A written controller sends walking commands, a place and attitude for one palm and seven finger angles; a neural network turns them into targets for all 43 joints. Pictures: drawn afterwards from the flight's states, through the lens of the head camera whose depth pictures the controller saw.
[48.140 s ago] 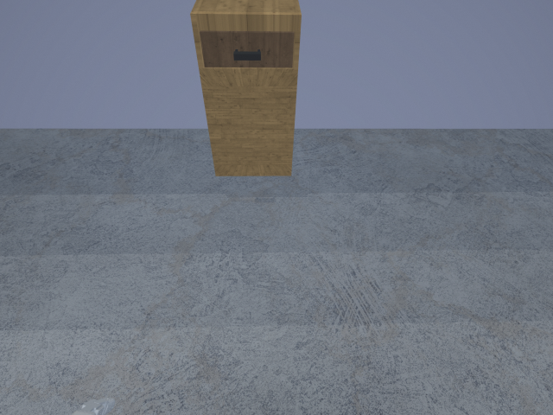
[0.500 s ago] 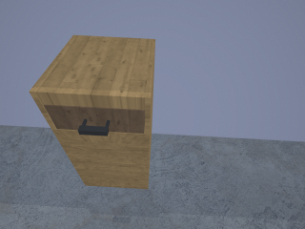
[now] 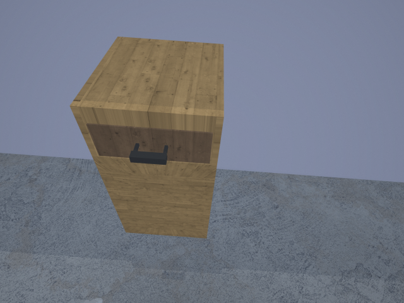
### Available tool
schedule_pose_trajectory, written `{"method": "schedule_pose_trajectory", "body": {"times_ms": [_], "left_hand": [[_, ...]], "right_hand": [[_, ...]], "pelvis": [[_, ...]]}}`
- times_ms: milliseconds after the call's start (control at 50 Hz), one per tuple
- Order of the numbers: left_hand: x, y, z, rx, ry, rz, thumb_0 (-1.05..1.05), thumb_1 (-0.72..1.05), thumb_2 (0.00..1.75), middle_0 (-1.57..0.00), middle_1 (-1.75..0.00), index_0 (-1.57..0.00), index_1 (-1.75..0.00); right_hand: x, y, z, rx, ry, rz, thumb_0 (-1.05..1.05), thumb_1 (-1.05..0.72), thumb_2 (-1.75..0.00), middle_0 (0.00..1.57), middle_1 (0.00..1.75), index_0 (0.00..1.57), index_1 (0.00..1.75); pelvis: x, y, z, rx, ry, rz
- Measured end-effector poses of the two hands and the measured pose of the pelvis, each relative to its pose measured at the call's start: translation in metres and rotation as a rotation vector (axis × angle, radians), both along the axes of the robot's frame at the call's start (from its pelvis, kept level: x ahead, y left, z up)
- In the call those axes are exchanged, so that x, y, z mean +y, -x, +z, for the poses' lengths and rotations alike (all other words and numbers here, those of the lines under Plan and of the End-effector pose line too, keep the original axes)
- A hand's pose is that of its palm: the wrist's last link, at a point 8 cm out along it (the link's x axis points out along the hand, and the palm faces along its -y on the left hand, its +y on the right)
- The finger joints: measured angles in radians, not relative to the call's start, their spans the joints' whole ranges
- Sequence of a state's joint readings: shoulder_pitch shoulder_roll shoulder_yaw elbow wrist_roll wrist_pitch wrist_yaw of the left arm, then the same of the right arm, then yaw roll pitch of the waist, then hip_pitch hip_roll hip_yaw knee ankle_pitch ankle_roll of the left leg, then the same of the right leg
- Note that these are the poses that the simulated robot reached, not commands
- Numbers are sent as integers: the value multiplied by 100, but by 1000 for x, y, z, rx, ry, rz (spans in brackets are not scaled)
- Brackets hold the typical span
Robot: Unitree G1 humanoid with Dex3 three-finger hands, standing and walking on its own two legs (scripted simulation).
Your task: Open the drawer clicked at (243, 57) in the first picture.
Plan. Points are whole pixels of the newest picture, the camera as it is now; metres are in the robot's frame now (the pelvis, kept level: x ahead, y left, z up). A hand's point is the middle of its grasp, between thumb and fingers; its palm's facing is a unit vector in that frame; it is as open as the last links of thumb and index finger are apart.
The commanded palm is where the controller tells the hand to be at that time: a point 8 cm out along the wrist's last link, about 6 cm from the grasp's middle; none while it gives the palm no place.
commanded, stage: raise the hand with hooked fingers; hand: left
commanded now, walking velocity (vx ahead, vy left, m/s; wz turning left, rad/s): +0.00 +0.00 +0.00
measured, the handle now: (150, 152) +0.53 +0.20 -0.09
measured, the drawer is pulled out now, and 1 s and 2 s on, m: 0.00 0.00 0.00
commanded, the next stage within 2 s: move the hooked fingers above the handle in 1.80 s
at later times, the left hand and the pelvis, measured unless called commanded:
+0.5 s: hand (98, 275) +0.18 +0.22 -0.05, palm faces +0.09 -0.07 -0.99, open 9.6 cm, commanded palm +0.17 +0.22 +0.01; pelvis -0.01 -0.03 -0.05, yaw +3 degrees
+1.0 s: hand (105, 198) +0.30 +0.23 +0.03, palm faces +0.11 -0.07 -0.99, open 12.5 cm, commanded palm +0.28 +0.23 +0.08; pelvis +0.06 -0.02 -0.02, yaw +1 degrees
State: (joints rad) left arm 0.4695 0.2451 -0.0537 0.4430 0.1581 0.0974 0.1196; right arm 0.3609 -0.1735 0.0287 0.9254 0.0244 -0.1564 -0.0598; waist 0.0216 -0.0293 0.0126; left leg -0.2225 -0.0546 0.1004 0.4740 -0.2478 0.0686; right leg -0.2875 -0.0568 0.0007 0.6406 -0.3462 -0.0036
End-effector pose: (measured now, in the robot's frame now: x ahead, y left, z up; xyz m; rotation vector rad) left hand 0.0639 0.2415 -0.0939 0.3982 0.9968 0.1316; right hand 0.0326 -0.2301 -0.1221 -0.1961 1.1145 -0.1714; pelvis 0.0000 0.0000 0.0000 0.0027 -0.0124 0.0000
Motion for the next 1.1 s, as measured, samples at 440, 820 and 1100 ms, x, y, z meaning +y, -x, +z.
{"method": "schedule_pose_trajectory", "body": {"times_ms": [440,820,1100], "left_hand": [[-31,-71,72,-567,-951,-700,1,45,71,-26,-58,-26,-58],[-30,-183,133,-574,-923,-715,1,2,53,-29,-87,-29,-86],[-8,-230,183,-660,-1030,-607,0,-30,39,-31,-108,-31,-107]], "right_hand": [[-21,-177,20,-378,64,288,1,-91,-90,20,30,20,30],[6,-205,5,-229,-68,242,1,-90,-90,20,30,21,30],[-15,-226,5,-201,-43,178,1,-91,-90,20,30,20,30]], "pelvis": [[-28,22,-48,161,-6,23],[-26,-46,-24,170,-7,12],[-17,-62,-18,173,-3,29]]}}
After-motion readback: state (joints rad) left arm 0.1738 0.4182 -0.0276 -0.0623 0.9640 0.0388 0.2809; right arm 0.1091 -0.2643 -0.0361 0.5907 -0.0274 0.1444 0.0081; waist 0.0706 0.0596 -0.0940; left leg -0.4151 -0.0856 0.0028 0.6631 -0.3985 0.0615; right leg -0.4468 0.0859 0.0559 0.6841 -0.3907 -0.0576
